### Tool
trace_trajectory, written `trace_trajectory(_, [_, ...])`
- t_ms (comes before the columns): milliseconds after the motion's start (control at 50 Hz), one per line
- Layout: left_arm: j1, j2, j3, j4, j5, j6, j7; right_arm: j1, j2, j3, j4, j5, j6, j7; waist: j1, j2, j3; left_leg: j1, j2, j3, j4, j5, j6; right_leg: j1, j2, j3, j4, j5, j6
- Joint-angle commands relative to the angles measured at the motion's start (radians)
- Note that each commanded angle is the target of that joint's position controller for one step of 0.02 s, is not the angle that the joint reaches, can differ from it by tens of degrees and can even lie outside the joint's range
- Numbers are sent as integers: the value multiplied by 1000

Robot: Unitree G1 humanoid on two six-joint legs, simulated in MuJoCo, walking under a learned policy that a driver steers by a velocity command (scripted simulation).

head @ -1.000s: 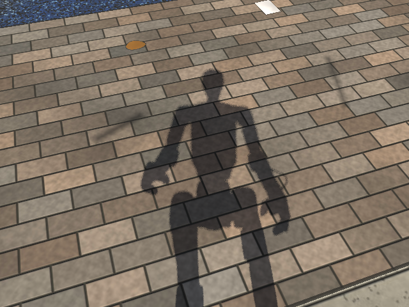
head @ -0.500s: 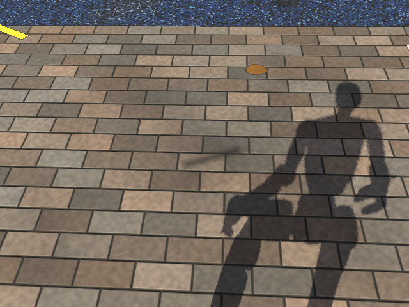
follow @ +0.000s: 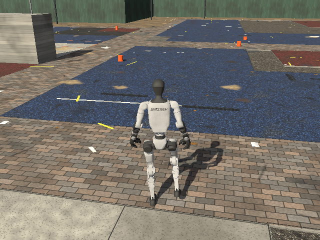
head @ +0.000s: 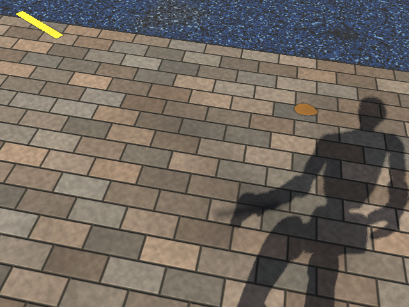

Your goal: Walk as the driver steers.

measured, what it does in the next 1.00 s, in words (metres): walks ahead: right foot, then left foot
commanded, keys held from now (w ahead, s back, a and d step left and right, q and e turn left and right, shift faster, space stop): w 0.80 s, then w+e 0.20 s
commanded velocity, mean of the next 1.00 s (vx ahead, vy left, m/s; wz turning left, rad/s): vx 0.50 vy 0.00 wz -0.01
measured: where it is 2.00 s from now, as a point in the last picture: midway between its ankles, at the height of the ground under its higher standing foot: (221, 194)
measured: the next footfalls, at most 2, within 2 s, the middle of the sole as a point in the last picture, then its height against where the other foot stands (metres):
right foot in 0.32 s outside the picture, level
left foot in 0.88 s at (176, 261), level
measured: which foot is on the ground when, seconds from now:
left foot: down 0.00-0.34, up 0.36-0.86, down 0.88-1.00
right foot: up 0.00-0.30, down 0.32-0.90, up 0.92-1.00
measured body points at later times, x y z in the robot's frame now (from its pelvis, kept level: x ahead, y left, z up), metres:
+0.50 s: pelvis +0.27 -0.07 +0.00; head +0.30 -0.08 +0.44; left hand +0.38 +0.19 -0.11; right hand +0.36 -0.35 -0.13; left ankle +0.22 +0.08 -0.66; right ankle +0.32 -0.16 -0.74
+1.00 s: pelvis +0.53 +0.00 -0.01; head +0.56 +0.01 +0.44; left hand +0.59 +0.27 -0.15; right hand +0.67 -0.27 -0.10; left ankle +0.60 +0.09 -0.74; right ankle +0.42 -0.15 -0.65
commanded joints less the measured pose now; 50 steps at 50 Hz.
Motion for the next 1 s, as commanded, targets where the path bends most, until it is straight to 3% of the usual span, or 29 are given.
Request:
trace_trajectory(20, [19, 50, 15, -54, 11, 9, 6, -29, -137, -34, -48, 0, -29, -14, 33, 87, -21, 39, 274, -199, -197, 324, 188, -70, -27, 20, -97, 139, 24])
trace_trajectory(120, [-143, 17, 1, -93, 2, -6, -14, 39, -159, -34, -3, 8, -15, -31, -34, 99, 23, 84, 244, -129, -205, 223, 134, -54, 18, -11, -410, 378, 12])
trace_trajectory(180, [-225, 22, -1, -125, -5, -14, -31, 89, -175, -36, 31, 13, -8, -32, -67, 102, 50, 158, 282, -148, -178, 182, 131, -65, 40, -18, -502, 364, -4])
trace_trajectory(220, [-252, 31, 1, -146, -6, -20, -44, 105, -182, -39, 50, 16, 0, -35, -66, 109, 58, 227, 314, -164, -139, 211, 121, -81, 51, -13, -545, 301, -28])
trace_trajectory(280, [-193, 59, 11, -143, -3, -26, -53, 85, -201, -45, 62, 18, 12, -42, -20, 135, 19, 281, 327, -165, -49, 401, 88, 35, 89, -41, -589, 191, -73])
trace_trajectory(300, [-106, 80, 24, -121, -1, -27, -49, 64, -206, -45, 61, 16, 17, -44, 33, 137, -36, 273, 298, -138, 54, 569, 69, 169, 125, -76, -615, 190, -95])
trace_trajectory(320, [46, 125, 46, -78, 4, -26, -40, 59, -184, -34, 57, 10, 20, -45, 101, 116, -140, 203, 242, -95, 242, 625, 41, 399, 123, -74, -605, 230, -129])
trace_trajectory(340, [220, 208, 64, -53, 15, -22, -29, 97, -125, -10, 35, -17, 15, -46, 140, -29, -305, -32, 168, -50, 580, 307, 1, 734, -88, 162, -561, 299, -210])
trace_trajectory(360, [260, 240, 71, -30, 16, -20, -38, 226, -25, 18, 39, 4, -6, -35, 80, -295, -422, -399, -1, -91, 878, -381, -53, 1016, -267, 644, -716, 40, -353])
trace_trajectory(380, [249, 144, 47, -39, 0, -19, -38, 142, -139, -4, 48, 24, -21, -29, 124, -165, -356, -512, 55, -183, 976, -393, -41, 976, -243, 673, -789, -115, -310])
trace_trajectory(400, [170, 114, 36, -50, -3, -16, -33, 33, -174, -15, 14, 39, -29, -26, 116, -95, -207, -565, 105, -148, 971, -297, -33, 838, -215, 526, -806, -92, -267])
trace_trajectory(420, [101, 101, 29, -61, 3, -13, -32, -20, -162, -12, 3, 29, -29, -30, 86, -5, -125, -530, 153, -118, 924, -210, -37, 687, -179, 418, -829, 15, -251])
trace_trajectory(440, [58, 82, 23, -66, 11, -14, -34, -36, -151, -16, 0, 13, -24, -33, 55, 10, -73, -488, 183, -112, 862, -157, -43, 574, -143, 344, -858, 103, -247])
trace_trajectory(460, [39, 68, 18, -67, 20, -18, -35, -10, -137, -18, 6, 10, -15, -34, 23, -18, -69, -425, 206, -118, 829, -123, -47, 508, -117, 295, -886, 148, -241])
trace_trajectory(520, [42, 78, 23, -45, 12, -33, -35, 15, -98, -13, 19, 7, 10, -41, -4, -30, -47, -397, 217, -98, 748, -74, -73, 434, -91, 191, -948, 247, -260])
trace_trajectory(580, [81, 104, 31, -19, 10, -27, -21, -84, -87, -10, -9, -2, 12, -44, 17, -10, -11, -475, 227, -91, 601, 63, -98, 457, -84, 131, -979, 298, -257])
trace_trajectory(660, [127, 119, 33, 9, 0, -13, -9, -209, -62, -1, -32, 2, -2, -32, 63, -14, 15, -448, 198, -61, 359, 240, -98, 489, -50, 51, -982, 290, -217])
trace_trajectory(760, [196, 138, 40, 57, -11, 7, -4, -335, -66, 3, -77, 15, -15, -6, 104, -22, 52, -442, 165, -45, 209, 215, -80, 599, -101, 59, -936, 266, -209])
trace_trajectory(820, [184, 152, 48, 70, -17, 21, 3, -320, -95, -5, -85, 14, -25, 6, 72, -39, 39, -371, 146, -44, 155, 113, -42, 653, -135, 87, -865, 350, -186])
trace_trajectory(840, [165, 159, 49, 69, -19, 25, 5, -264, -113, -15, -73, 12, -29, 5, 32, -45, 10, -276, 121, -25, 130, 91, -28, 647, -123, 85, -803, 457, -173])
trace_trajectory(860, [149, 148, 44, 67, -17, 29, 5, -138, -147, -36, -34, 7, -32, -2, -35, -30, -65, -93, 94, -1, 100, 98, -6, 613, -75, 56, -660, 574, -150])
trace_trajectory(880, [145, 100, 24, 49, -3, 28, 6, 43, -212, -60, 7, -4, -33, -13, -107, 23, -208, 205, 194, -94, 143, 127, 43, 459, -16, 15, -410, 465, -114])
trace_trajectory(900, [254, -9, -10, 24, 3, 11, 2, 148, -316, -86, 23, -20, -25, -21, -84, 262, -355, 603, 457, -507, 105, 1, 180, 45, 148, -54, -16, 25, -35])
trace_trajectory(920, [246, 32, -2, 43, -13, -7, -1, 172, -237, -64, 25, -13, -22, -20, -107, 296, -408, 605, 504, -722, -19, -124, 207, -83, 165, 93, 143, -323, -36])
trace_trajectory(940, [168, 115, 24, 23, -40, -12, -4, 106, -183, -46, 22, -6, -23, -21, -101, 219, -251, 481, 474, -582, -44, -177, 156, -158, 113, 114, 203, -263, -47])
trace_trajectory(960, [112, 115, 25, 8, -39, -10, -1, 31, -151, -35, 13, -2, -24, -22, -71, 168, -162, 343, 439, -454, -71, -152, 124, -150, 62, 84, 176, -172, -50])
trace_trajectory(980, [87, 105, 29, 5, -27, -2, 2, -35, -116, -24, 13, -3, -26, -19, -40, 141, -90, 220, 398, -361, -114, -102, 106, -116, 32, 76, 123, -99, -45])
trace_trajectory(1000, [105, 95, 37, 12, -22, 13, 5, -77, -92, -18, 14, -9, -34, -18, -7, 164, -55, 135, 364, -278, -153, -49, 89, -60, 4, 83, 82, -45, -41])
